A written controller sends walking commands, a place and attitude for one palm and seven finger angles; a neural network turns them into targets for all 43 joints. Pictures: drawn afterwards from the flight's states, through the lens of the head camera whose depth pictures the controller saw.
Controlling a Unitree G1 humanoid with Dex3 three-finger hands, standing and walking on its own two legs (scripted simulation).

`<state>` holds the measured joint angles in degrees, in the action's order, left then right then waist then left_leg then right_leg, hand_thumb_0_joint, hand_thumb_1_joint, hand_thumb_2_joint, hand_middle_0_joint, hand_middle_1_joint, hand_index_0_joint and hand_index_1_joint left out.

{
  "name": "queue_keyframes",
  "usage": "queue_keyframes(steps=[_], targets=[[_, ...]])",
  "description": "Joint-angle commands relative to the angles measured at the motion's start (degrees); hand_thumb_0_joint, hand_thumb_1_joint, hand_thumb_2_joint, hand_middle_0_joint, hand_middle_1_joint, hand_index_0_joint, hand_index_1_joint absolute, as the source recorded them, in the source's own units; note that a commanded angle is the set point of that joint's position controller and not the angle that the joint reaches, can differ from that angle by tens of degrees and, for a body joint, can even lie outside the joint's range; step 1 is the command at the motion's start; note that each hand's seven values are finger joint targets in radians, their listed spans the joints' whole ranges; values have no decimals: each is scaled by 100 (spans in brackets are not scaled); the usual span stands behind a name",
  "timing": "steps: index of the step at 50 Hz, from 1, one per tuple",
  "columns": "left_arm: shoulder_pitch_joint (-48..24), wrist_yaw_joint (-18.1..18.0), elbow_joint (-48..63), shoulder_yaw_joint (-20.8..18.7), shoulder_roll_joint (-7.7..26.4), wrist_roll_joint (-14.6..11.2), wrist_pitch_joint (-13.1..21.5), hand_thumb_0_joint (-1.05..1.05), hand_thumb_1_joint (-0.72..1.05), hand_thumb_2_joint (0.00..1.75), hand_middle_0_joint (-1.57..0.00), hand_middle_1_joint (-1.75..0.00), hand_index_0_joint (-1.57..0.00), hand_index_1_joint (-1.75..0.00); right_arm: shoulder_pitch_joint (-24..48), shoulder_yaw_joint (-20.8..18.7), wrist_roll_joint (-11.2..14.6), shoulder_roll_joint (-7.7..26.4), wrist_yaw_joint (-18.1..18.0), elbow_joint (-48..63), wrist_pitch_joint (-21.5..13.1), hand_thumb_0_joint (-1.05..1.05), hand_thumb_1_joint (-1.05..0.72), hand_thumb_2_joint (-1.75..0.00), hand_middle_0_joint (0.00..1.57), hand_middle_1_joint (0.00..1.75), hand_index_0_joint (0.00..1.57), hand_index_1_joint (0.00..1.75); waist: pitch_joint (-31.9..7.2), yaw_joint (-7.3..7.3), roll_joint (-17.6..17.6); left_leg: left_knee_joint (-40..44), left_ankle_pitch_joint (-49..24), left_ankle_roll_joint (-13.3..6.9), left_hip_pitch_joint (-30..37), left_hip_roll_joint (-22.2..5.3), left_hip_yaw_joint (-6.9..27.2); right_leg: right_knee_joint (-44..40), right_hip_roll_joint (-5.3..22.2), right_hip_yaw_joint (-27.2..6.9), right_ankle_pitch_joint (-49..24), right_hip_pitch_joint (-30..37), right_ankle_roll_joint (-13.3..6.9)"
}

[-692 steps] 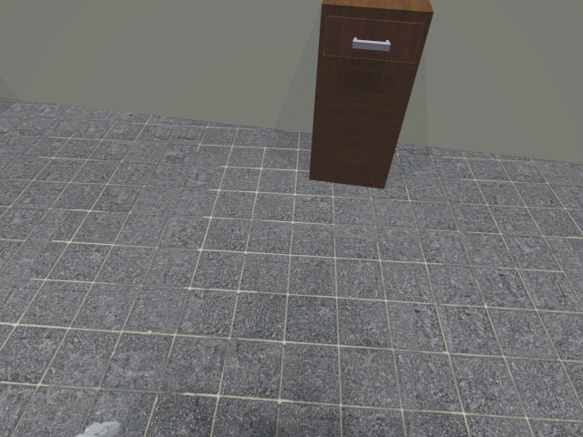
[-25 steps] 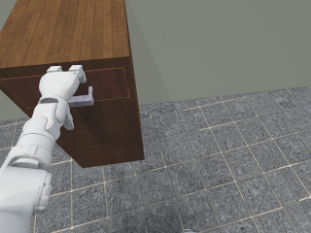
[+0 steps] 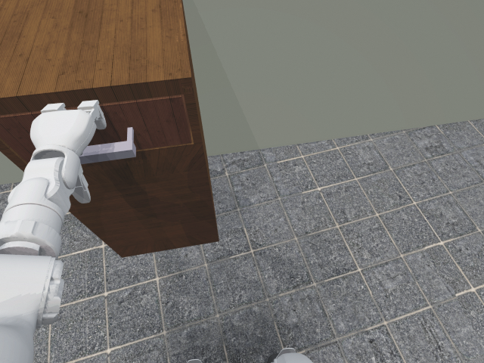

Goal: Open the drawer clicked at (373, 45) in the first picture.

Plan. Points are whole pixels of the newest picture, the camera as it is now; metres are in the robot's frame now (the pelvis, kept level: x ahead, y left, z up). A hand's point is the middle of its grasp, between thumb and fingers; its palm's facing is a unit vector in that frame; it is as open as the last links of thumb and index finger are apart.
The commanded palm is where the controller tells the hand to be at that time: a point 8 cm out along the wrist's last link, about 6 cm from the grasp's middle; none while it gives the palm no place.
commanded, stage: move the hooked fingers above the handle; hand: left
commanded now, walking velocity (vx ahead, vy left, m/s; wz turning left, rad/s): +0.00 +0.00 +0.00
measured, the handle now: (98, 144) +0.53 +0.27 -0.01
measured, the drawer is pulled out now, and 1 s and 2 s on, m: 0.00 0.00 0.00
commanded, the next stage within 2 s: lower the fingers behind the handle in 1.56 s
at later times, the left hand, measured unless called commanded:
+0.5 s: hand (88, 140) +0.48 +0.25 +0.06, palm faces -0.08 +0.01 -1.00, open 13.8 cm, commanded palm +0.47 +0.26 +0.10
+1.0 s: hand (85, 141) +0.48 +0.26 +0.06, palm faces -0.04 -0.01 -1.00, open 13.6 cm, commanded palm +0.47 +0.26 +0.11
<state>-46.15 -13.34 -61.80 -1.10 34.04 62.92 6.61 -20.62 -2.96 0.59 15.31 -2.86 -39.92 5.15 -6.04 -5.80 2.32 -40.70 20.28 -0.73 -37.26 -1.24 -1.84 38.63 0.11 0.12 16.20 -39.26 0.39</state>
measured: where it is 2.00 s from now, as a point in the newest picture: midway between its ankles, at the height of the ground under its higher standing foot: outside the picture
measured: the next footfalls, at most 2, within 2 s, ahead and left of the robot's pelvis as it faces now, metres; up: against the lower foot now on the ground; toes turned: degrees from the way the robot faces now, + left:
none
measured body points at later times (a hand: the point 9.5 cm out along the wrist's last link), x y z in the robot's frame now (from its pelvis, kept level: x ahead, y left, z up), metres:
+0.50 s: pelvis +0.01 +0.01 +0.00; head +0.08 +0.00 +0.45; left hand +0.48 +0.25 +0.12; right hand +0.04 -0.26 -0.13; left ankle -0.02 +0.11 -0.71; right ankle +0.02 -0.13 -0.71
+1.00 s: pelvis +0.02 +0.00 +0.00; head +0.10 +0.00 +0.44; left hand +0.48 +0.26 +0.11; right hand +0.04 -0.28 -0.13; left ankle -0.02 +0.11 -0.71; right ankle +0.02 -0.13 -0.71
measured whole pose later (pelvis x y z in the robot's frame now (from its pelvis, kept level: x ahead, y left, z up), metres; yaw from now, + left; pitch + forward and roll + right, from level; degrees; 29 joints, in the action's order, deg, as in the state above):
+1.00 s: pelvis +0.02 +0.00 +0.00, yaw +0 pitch +17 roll -1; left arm -45.5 -15.3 -60.0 -0.9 30.7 62.1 4.0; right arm -19.6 -3.7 0.0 15.3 -1.6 -41.7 6.0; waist -7.6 -5.5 3.0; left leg -40.2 21.4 -0.8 -35.4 -1.2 -1.4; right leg 37.7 0.1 0.5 17.3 -37.1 0.5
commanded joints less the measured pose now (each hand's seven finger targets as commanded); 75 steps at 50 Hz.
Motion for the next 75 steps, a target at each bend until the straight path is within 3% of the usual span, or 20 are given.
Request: queue_keyframes(steps=[1,4,7,10,13,16,20,23,26,31,33,36,38,46,53,57,61,65,71,75], targets=[[-3113,-430,1729,-112,1263,-91,343,0,-50,30,-30,-120,-30,-120,-718,-392,-90,900,-35,261,-158,0,-90,-90,20,30,20,30,-2544,-212,474,238,-1792,-176,1451,208,142,-288,-225,56,-1124,981,-208],[-3268,-624,1823,-162,1196,-129,311,0,-50,30,-30,-120,-30,-120,-791,-429,-133,899,27,144,-159,0,-90,-90,20,30,20,30,-2777,-215,723,133,-2276,-107,1827,170,251,-196,-255,150,-1198,735,-233],[-3137,-756,1212,-108,1077,-132,-75,0,-50,30,-30,-120,-30,-120,-749,-371,-122,915,107,57,-126,0,-90,-90,20,30,20,30,-2275,-216,491,217,-2090,-88,1478,178,247,-219,-269,234,-1087,672,-244],[-3080,-771,911,-174,1185,-64,-473,0,-50,30,-30,-120,-30,-120,-709,-332,-117,957,172,50,-80,0,-90,-90,20,30,20,30,-2396,-118,449,247,-2426,-56,1456,162,227,-173,-267,260,-1347,851,-258],[-3046,-640,736,73,851,-69,-707,0,-50,30,-30,-120,-30,-120,-688,-329,-104,933,183,90,-39,0,-90,-90,20,30,20,30,-2246,-179,148,307,-2476,-81,1410,148,178,-274,-263,261,-1499,1024,-240],[-2895,-470,502,23,1042,-48,-813,0,-50,30,-30,-120,-30,-120,-617,-277,-50,961,149,154,-9,0,-90,-90,20,30,20,30,-1948,-142,-82,438,-1980,-125,1151,172,130,-360,-244,209,-1289,1132,-224],[-2726,-269,592,-62,1154,-70,-649,0,-50,30,-30,-120,-30,-120,-587,-257,-37,944,73,250,-17,0,-90,-90,20,30,20,30,-2027,-82,-264,473,-1847,-173,1110,189,62,-402,-207,131,-1366,1396,-206],[-2559,-151,656,88,916,-109,-443,0,-50,30,-30,-120,-30,-120,-581,-245,-38,894,53,324,-30,0,-90,-90,20,30,20,30,-1915,-80,-182,476,-1812,-166,1098,192,62,-416,-207,139,-1322,1340,-222],[-2467,-138,724,-151,1306,-117,-254,0,-50,30,-30,-120,-30,-120,-554,-215,-24,926,0,378,-46,0,-90,-90,20,30,20,30,-1742,-55,-304,471,-1444,-199,818,222,14,-435,-194,63,-1169,1372,-189],[-2777,-426,1547,-591,1786,-22,200,0,-50,30,-30,-120,-30,-120,-592,-293,-110,894,-11,365,-83,0,-90,-90,20,30,20,30,-2513,49,280,268,-1931,-181,1079,247,43,-206,-203,31,-1483,1462,-221],[-2969,-562,1621,-479,1613,-33,225,0,-50,30,-30,-120,-30,-120,-624,-328,-136,874,7,302,-94,0,-90,-90,20,30,20,30,-2563,-80,259,184,-2067,-179,1135,244,68,-193,-219,61,-1559,1367,-212],[-2825,-716,1543,-624,1755,-75,92,0,-50,30,-30,-120,-30,-120,-650,-354,-141,912,42,192,-84,0,-90,-90,20,30,20,30,-2796,-20,399,141,-2295,-151,1208,243,56,-132,-220,73,-1755,1437,-201],[-2724,-703,1429,-554,1607,-129,-39,0,-50,30,-30,-120,-30,-120,-675,-382,-150,917,72,141,-70,0,-90,-90,20,30,20,30,-2886,-35,342,123,-2567,-141,1296,235,47,-140,-227,103,-1980,1537,-204],[-2520,-505,1300,-372,1425,-138,-341,0,-50,30,-30,-120,-30,-120,-574,-354,-79,935,100,151,6,0,-90,-90,20,30,20,30,-2411,27,233,333,-2554,-135,1331,194,38,-289,-233,144,-1923,1567,-206],[-2091,-296,1343,-370,1344,-172,-184,0,-50,30,-30,-120,-30,-120,-474,-328,-63,907,60,283,30,0,-90,-90,20,30,20,30,-2212,105,55,435,-2481,-155,1306,197,11,-361,-218,114,-1934,1737,-224],[-2133,-293,1300,-159,1096,-149,-155,0,-50,30,-30,-120,-30,-120,-463,-330,-35,896,67,306,-5,0,-90,-90,20,30,20,30,-1899,36,-41,486,-2221,-148,1289,180,42,-405,-223,150,-1643,1457,-220],[-2535,-390,1664,-52,957,-128,-44,0,-50,30,-30,-120,-30,-120,-504,-364,-71,864,75,297,-22,0,-90,-90,20,30,20,30,-2252,-40,120,386,-2442,-138,1571,181,81,-342,-229,136,-1725,1392,-217],[-2548,-546,1771,-446,1375,-138,0,0,-50,30,-30,-120,-30,-120,-503,-359,-105,862,73,260,-18,0,-90,-90,20,30,20,30,-2533,74,204,330,-2626,-140,1526,226,70,-249,-218,106,-1978,1641,-220],[-2366,-618,1385,-514,1492,-72,-328,0,-50,30,-30,-120,-30,-120,-427,-330,-100,886,107,209,-3,0,-90,-90,20,30,20,30,-2383,126,184,359,-2622,-129,1325,222,12,-242,-213,125,-2056,1702,-218],[-2046,-442,1376,-411,1306,-131,-391,0,-50,30,-30,-120,-30,-120,-441,-350,-81,888,119,259,23,0,-90,-90,20,30,20,30,-2493,178,79,376,-2904,-131,1420,194,-7,-257,-209,127,-2294,1872,-207]])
